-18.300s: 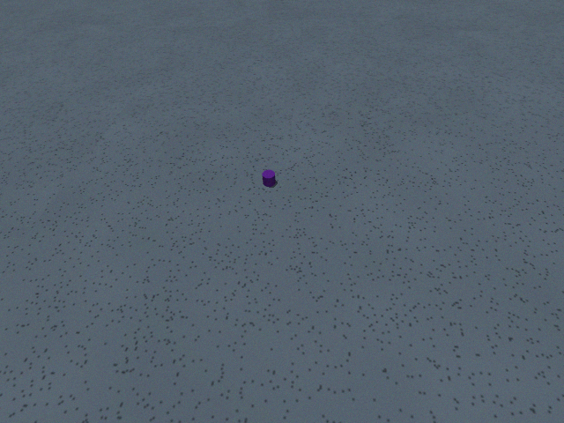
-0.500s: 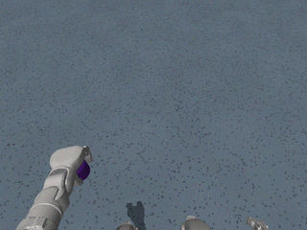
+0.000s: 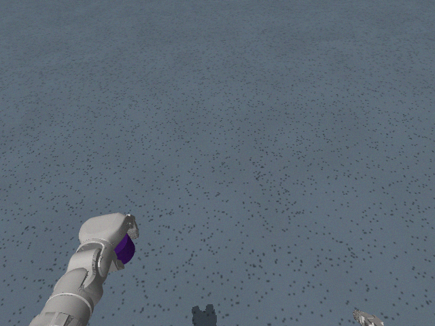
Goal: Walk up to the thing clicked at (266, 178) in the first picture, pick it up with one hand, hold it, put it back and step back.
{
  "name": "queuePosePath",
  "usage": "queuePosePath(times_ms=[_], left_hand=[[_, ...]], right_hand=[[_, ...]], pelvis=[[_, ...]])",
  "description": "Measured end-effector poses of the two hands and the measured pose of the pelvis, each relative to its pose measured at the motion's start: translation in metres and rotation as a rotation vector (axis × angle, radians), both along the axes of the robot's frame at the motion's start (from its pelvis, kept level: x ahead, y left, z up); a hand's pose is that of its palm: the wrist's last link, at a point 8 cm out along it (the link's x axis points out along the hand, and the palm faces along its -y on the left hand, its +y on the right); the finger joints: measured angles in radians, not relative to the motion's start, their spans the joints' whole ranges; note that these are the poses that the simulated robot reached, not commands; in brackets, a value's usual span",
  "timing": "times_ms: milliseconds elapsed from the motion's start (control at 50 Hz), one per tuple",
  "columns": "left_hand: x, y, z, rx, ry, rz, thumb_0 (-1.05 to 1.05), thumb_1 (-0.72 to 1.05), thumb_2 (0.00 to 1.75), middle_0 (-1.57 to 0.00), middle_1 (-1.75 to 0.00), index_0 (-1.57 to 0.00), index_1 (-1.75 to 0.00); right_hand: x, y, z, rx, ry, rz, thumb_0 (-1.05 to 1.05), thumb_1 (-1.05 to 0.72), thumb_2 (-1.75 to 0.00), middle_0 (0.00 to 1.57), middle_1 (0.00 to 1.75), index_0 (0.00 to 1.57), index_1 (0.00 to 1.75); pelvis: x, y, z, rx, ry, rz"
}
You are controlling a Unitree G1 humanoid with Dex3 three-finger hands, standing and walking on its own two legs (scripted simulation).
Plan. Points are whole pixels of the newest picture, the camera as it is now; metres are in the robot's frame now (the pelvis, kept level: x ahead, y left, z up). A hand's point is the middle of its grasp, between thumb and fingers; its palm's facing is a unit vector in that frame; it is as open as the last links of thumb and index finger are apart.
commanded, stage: hold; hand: left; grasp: from above
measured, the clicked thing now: (116, 246) +0.33 +0.23 -0.08
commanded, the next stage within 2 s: crouch in 1.64 s
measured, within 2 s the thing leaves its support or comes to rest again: neither
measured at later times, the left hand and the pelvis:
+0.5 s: hand (112, 250) +0.30 +0.21 -0.03, palm faces -0.44 -0.06 -0.90, open 8.5 cm; pelvis +0.00 +0.00 +0.01, yaw +0 degrees
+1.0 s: hand (113, 251) +0.29 +0.20 -0.01, palm faces -0.44 -0.06 -0.90, open 8.5 cm; pelvis -0.01 -0.01 +0.02, yaw -1 degrees
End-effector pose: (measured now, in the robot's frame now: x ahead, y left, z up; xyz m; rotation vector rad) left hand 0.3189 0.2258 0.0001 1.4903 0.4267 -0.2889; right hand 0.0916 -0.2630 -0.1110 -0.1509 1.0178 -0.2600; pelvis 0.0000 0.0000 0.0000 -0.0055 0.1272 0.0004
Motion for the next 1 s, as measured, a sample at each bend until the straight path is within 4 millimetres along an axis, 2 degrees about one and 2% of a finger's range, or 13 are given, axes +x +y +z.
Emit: queuePosePath(times_ms=[440,1000], left_hand=[[-0.009,-0.008,0.027,-0.001,-0.003,-0.029,0.00,0.14,0.56,-0.64,-0.69,-0.75,-0.68],[-0.023,-0.019,0.047,-0.012,-0.007,-0.047,0.00,0.15,0.55,-0.63,-0.71,-0.74,-0.69]], right_hand=[[0.020,0.002,0.013,0.027,-0.049,0.020,0.01,-0.91,-0.90,0.20,0.30,0.20,0.30],[0.034,0.001,0.025,0.039,-0.098,0.033,0.01,-0.91,-0.90,0.20,0.30,0.20,0.30]], pelvis=[[0.000,-0.004,0.011,0.010,-0.054,-0.008],[-0.005,-0.009,0.019,0.017,-0.103,-0.011]])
